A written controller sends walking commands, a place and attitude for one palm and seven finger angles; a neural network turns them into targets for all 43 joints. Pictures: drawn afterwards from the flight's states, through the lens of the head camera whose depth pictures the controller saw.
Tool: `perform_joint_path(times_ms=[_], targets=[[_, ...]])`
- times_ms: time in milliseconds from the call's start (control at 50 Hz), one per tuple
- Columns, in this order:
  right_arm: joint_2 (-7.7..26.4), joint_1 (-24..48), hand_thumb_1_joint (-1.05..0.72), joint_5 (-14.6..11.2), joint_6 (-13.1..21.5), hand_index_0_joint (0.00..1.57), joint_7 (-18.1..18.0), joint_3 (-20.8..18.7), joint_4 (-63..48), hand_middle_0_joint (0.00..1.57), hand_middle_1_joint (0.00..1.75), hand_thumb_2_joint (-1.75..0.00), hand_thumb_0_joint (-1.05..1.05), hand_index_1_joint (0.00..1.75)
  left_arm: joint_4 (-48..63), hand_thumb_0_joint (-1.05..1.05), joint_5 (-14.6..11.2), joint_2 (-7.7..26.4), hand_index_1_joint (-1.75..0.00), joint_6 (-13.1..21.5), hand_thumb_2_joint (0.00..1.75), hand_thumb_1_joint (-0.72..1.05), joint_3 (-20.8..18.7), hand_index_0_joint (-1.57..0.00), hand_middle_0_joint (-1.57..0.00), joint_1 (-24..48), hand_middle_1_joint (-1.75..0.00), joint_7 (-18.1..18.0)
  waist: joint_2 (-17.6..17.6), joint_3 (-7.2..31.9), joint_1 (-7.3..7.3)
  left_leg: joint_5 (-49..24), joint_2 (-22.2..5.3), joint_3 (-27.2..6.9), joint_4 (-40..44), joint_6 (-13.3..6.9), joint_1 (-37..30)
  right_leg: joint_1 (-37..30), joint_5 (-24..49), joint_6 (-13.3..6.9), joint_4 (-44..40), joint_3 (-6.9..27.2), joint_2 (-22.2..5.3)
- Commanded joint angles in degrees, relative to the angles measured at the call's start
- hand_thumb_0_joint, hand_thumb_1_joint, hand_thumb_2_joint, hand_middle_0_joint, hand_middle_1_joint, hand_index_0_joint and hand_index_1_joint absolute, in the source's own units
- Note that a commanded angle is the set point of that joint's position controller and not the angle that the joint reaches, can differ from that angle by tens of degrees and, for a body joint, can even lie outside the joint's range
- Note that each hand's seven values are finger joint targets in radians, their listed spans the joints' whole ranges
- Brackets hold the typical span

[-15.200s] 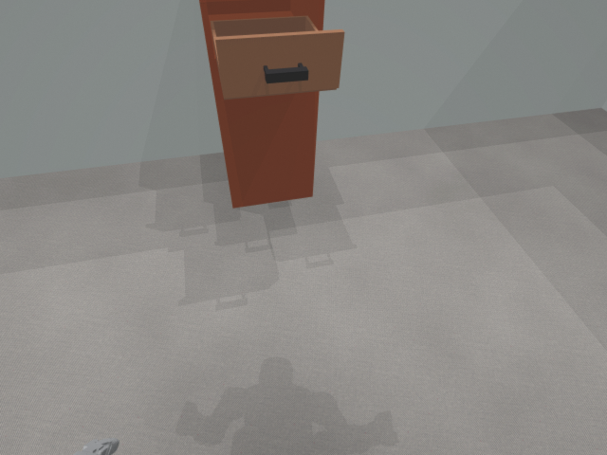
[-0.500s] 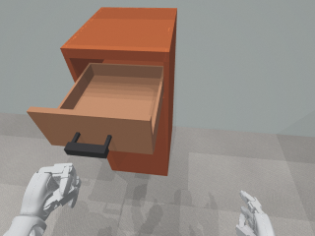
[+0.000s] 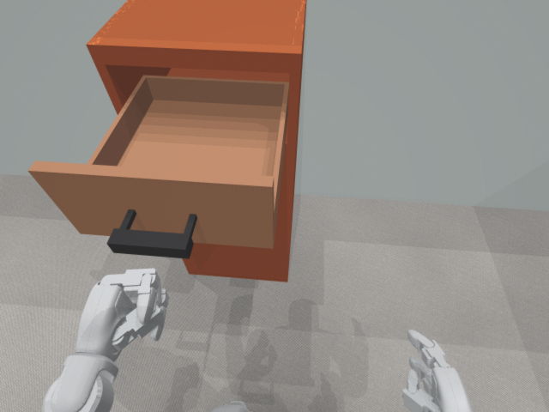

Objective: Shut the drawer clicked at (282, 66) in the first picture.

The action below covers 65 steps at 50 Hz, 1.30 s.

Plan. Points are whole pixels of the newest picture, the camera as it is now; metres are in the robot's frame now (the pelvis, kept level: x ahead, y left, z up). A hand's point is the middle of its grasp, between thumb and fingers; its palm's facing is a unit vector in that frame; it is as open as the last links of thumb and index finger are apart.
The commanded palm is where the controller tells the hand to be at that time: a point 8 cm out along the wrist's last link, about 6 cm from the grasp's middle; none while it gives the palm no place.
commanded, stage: bring the fist close to the handle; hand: left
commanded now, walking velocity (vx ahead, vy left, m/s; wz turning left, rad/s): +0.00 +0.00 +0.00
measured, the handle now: (156, 230) +0.36 +0.20 +0.06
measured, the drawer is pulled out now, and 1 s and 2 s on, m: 0.28 0.27 0.15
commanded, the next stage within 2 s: push the drawer shut in 0.44 s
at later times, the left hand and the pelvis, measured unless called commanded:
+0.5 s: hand (165, 310) +0.24 +0.16 +0.06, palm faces -0.03 -1.00 -0.06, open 3.3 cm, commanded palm +0.22 +0.22 +0.06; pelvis +0.00 +0.00 -0.01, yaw +0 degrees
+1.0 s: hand (172, 274) +0.29 +0.16 +0.06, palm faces -0.02 -1.00 -0.06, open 3.2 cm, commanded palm +0.28 +0.22 +0.06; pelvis +0.01 -0.02 +0.00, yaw +0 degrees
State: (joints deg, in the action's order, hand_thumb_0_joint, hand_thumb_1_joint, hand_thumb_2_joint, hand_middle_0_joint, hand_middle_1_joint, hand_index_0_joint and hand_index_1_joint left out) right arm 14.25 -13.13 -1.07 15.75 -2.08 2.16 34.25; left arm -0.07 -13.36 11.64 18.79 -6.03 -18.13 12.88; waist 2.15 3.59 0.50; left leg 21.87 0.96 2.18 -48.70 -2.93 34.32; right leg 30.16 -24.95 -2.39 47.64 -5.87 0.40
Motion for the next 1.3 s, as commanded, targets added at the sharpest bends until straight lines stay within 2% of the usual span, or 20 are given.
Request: perform_joint_path(times_ms=[0,120,160,200,240,280,380,460,500,580,700,780,820,880,900,980,1040,1180,1220,1280], targets=[[7.4,2.9,-0.9,-0.4,1.9,0.2,-0.4,-3.2,-9.2,0.2,0.3,-0.9,0.0,0.3,9.7,0.0,-0.2,6.0,-1.6,4.0,0.9,0.9,-3.3,-1.4,-1.4,7.5,-1.6,-1.2,-0.5,11.1,0.5,-8.3,-1.5,-5.5,6.4,1.7,-8.3,2.4,9.5,1.1,-5.1,2.6,0.2],[7.0,3.0,-0.9,-0.6,0.6,0.2,0.1,-3.1,-11.1,0.2,0.3,-0.9,0.0,0.3,13.9,0.0,-0.4,6.6,-1.6,3.2,0.9,0.9,-2.9,-1.4,-1.4,6.3,-1.6,-2.1,2.3,16.2,-0.78,-13.4,-2.0,-5.6,6.2,2.2,-10.5,0.0,12.9,0.8,-3.8,2.4,0.1],[6.8,3.0,-0.9,-0.7,0.2,0.2,0.2,-3.0,-11.4,0.2,0.3,-0.9,0.0,0.3,14.1,0.0,-0.5,5.5,-1.6,2.7,0.9,0.9,-2.1,-1.4,-1.4,4.5,-1.6,-2.6,1.7,14.2,-0.46,-14.3,-2.4,-5.8,6.4,2.4,-10.5,0.9,13.1,0.9,-4.0,1.9,0.2],[7.1,3.2,-0.9,-0.7,-0.5,0.2,0.2,-2.9,-11.4,0.2,0.3,-0.9,0.0,0.3,12.3,0.0,-0.1,4.8,-1.6,2.0,0.9,0.9,-1.0,-1.4,-1.4,5.3,-1.6,-3.2,-1.8,10.6,0.57,-11.1,-2.4,-6.0,6.6,2.1,-7.7,2.1,11.2,1.2,-4.3,1.8,0.5],[7.1,3.1,-0.9,-0.8,-0.8,0.2,0.2,-2.9,-11.6,0.2,0.3,-0.9,0.0,0.3,12.1,0.0,0.1,4.2,-1.6,1.8,0.9,0.9,-0.6,-1.4,-1.4,4.9,-1.6,-3.4,-1.1,9.1,0.63,-9.2,-2.4,-6.2,6.9,2.3,-7.3,3.1,9.6,1.1,-4.3,1.6,0.4],[7.4,3.1,-0.9,-0.7,-1.2,0.2,0.1,-3.0,-11.9,0.2,0.3,-0.9,0.0,0.3,12.2,0.0,0.4,5.4,-1.6,1.6,0.9,0.9,-1.3,-1.4,-1.4,4.0,-1.6,-3.7,-2.9,8.8,0.51,-8.2,-2.4,-6.1,6.9,1.9,-6.4,2.7,8.9,1.0,-4.7,1.8,0.5],[7.2,2.9,-0.9,-0.6,-1.5,0.2,-0.2,-3.0,-11.9,0.2,0.3,-0.9,0.0,0.3,15.3,0.0,0.7,7.4,-1.6,3.0,0.9,0.9,-2.6,-1.4,-1.4,7.1,-1.6,-4.2,0.0,11.0,0.7,-8.0,-2.0,-5.6,6.1,1.8,-7.4,2.2,8.9,0.9,-4.7,2.7,0.4],[6.8,2.8,-0.9,-0.6,-1.3,0.2,-0.2,-2.7,-11.5,0.2,0.3,-0.9,0.0,0.3,15.1,0.0,0.1,6.4,-1.6,4.1,0.9,0.9,-2.0,-1.4,-1.4,8.4,-1.6,-4.0,1.2,11.6,1.01,-7.3,-1.9,-5.6,5.7,1.8,-7.6,2.3,8.6,0.9,-4.8,2.9,0.4],[7.1,2.8,-0.9,-0.6,-1.5,0.2,-0.3,-2.8,-11.3,0.2,0.3,-0.9,0.0,0.3,12.6,0.0,-0.1,6.4,-1.6,3.9,0.9,0.9,-2.3,-1.4,-1.4,6.7,-1.6,-3.4,-0.8,11.3,0.95,-7.6,-1.6,-5.0,5.2,1.5,-6.3,1.3,9.6,1.0,-5.2,3.4,0.4],[7.6,2.8,-0.9,-0.9,-2.1,0.2,-0.6,-2.7,-10.3,0.2,0.3,-0.9,0.0,0.3,9.1,0.0,-0.3,8.0,-1.6,2.4,0.9,0.9,-3.2,-1.4,-1.4,12.2,-1.6,-2.0,-0.7,9.5,2.1,-6.5,-1.3,-4.7,4.6,1.3,-4.9,2.0,9.4,1.3,-6.1,4.1,0.2],[7.3,2.8,-0.9,-1.0,-2.2,0.2,-1.0,-2.6,-9.9,0.2,0.3,-0.9,0.0,0.3,6.6,0.0,-1.9,9.8,-1.6,1.9,0.9,0.9,-6.4,-1.4,-1.4,16.4,-1.6,-0.9,-0.7,13.5,1.16,-9.3,-0.9,-3.7,4.1,1.1,-5.5,-2.1,13.4,1.6,-6.6,5.6,-0.2],[7.5,2.5,-0.9,-1.0,-2.2,0.2,-0.9,-2.6,-8.8,0.2,0.3,-0.9,0.0,0.3,3.5,0.0,-2.1,11.5,-1.6,2.5,0.9,0.9,-8.1,-1.4,-1.4,20.1,-1.6,-0.6,-1.1,13.5,1.4,-11.3,-0.9,-3.5,3.8,1.1,-4.8,-3.5,16.5,1.8,-6.7,6.3,-0.5],[7.4,2.3,-0.9,-1.1,-2.3,0.2,-0.7,-2.7,-8.8,0.2,0.3,-0.9,0.0,0.3,2.1,0.0,-2.2,9.9,-1.6,2.5,0.9,0.9,-6.7,-1.4,-1.4,20.9,-1.6,-0.1,-1.0,13.3,1.7,-11.8,-0.9,-3.3,3.9,1.1,-5.5,-2.8,18.0,2.0,-6.5,6.1,-0.6],[7.8,2.3,-0.9,-1.2,-2.4,0.2,-0.8,-2.8,-8.3,0.2,0.3,-0.9,0.0,0.3,0.8,0.0,-2.1,11.2,-1.6,2.9,0.9,0.9,-7.5,-1.4,-1.4,23.9,-1.6,0.1,-1.4,12.8,1.92,-10.8,-1.0,-3.4,3.9,1.0,-4.9,-2.6,16.4,2.1,-6.9,6.6,-0.6],[7.6,2.3,-0.9,-1.1,-2.4,0.2,-0.7,-2.8,-8.3,0.2,0.3,-0.9,0.0,0.3,0.9,0.0,-2.1,9.8,-1.6,2.9,0.9,0.9,-6.2,-1.4,-1.4,24.9,-1.6,0.3,-0.8,13.5,2.06,-11.1,-0.9,-3.4,3.9,0.9,-5.6,-2.7,17.0,2.1,-6.8,6.5,-0.7],[8.1,1.7,-0.9,-1.2,-2.9,0.2,-1.0,-3.0,-7.2,0.2,0.3,-0.9,0.0,0.3,-2.4,0.0,-2.0,13.0,-1.6,3.2,0.9,0.9,-9.1,-1.4,-1.4,27.8,-1.6,0.4,-2.6,13.9,2.23,-11.2,-0.9,-3.1,3.6,0.8,-4.5,-3.9,17.8,2.5,-7.3,7.7,-1.0],[7.9,1.8,-0.9,-1.4,-3.0,0.2,-1.0,-2.9,-6.9,0.2,0.3,-0.9,0.0,0.3,-4.0,0.0,-2.3,11.6,-1.6,3.4,0.9,0.9,-7.8,-1.4,-1.4,32.1,-1.6,0.9,-0.8,14.0,2.47,-10.0,-0.7,-3.0,3.8,0.9,-4.9,-3.1,16.2,2.4,-7.6,7.8,-1.1],[8.5,1.0,-0.9,-1.5,-4.3,0.2,-1.4,-2.7,-5.6,0.2,0.3,-0.9,0.0,0.3,-11.4,0.0,-2.0,15.2,-1.6,3.3,0.9,0.9,-10.0,-1.4,-1.4,41.0,-1.6,0.9,-3.1,13.6,3.23,-7.9,-1.0,-3.2,3.9,0.8,-3.2,-2.8,12.6,2.5,-8.5,8.9,-1.2],[8.2,0.9,-0.9,-1.7,-4.4,0.2,-1.3,-2.7,-5.6,0.2,0.3,-0.9,0.0,0.3,-12.6,0.0,-2.0,13.9,-1.6,3.3,0.9,0.9,-9.0,-1.4,-1.4,44.1,-1.6,1.0,-1.5,14.3,3.35,-7.7,-0.9,-3.0,4.1,0.8,-4.3,-2.6,12.3,2.4,-8.6,9.0,-1.3],[8.5,0.1,-0.9,-1.5,-4.8,0.2,-1.2,-2.8,-5.6,0.2,0.3,-0.9,0.0,0.3,-15.1,0.0,-1.8,14.7,-1.6,3.2,0.9,0.9,-9.7,-1.4,-1.4,43.9,-1.6,0.9,-1.0,16.1,2.51,-8.8,-1.0,-3.4,4.6,0.9,-4.9,-3.2,13.6,2.1,-7.9,8.0,-0.9]])
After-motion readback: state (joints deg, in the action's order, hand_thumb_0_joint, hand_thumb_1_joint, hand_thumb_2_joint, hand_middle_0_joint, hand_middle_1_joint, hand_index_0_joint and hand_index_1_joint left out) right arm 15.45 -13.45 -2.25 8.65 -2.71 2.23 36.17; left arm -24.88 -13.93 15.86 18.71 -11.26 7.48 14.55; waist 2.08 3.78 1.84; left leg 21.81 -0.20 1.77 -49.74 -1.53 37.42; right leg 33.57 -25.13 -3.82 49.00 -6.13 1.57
